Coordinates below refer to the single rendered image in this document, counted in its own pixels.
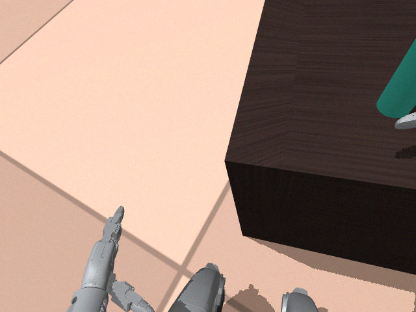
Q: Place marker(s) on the left robot hand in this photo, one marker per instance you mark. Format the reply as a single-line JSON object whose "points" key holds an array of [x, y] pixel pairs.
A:
{"points": [[100, 266]]}

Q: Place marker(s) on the bottle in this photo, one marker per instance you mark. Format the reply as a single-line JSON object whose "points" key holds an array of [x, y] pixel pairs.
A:
{"points": [[399, 96]]}

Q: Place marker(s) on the right robot hand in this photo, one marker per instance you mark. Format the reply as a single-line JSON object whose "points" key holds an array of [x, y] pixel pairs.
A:
{"points": [[406, 122]]}

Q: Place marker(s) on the left robot arm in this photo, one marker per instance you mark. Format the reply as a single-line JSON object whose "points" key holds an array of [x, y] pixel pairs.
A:
{"points": [[89, 299]]}

